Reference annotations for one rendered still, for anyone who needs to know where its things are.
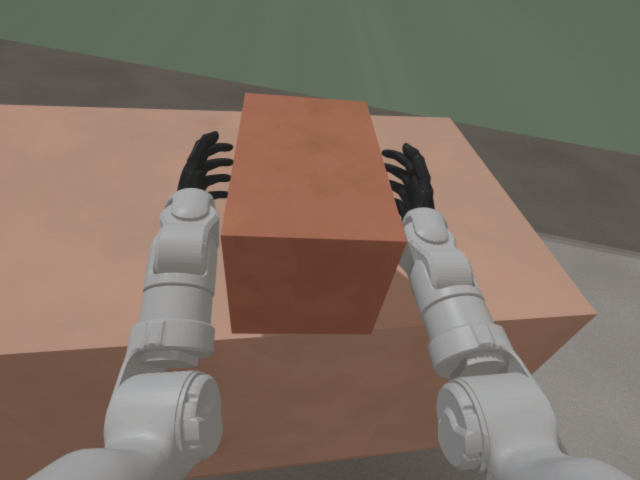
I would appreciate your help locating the left robot upper arm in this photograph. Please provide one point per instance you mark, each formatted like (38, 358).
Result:
(159, 425)

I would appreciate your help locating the robot right forearm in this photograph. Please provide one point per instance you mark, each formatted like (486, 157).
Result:
(464, 341)

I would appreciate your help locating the carton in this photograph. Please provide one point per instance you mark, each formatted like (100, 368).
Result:
(311, 235)

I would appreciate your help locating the robot left forearm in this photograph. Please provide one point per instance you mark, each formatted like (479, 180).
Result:
(174, 328)

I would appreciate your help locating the pedestal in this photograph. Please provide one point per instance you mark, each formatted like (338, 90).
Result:
(81, 193)

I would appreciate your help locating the right robot upper arm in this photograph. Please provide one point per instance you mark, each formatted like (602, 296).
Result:
(500, 427)

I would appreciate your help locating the robot right hand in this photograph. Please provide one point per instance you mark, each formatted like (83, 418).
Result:
(417, 191)

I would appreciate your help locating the robot left hand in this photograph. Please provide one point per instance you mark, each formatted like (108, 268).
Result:
(197, 166)

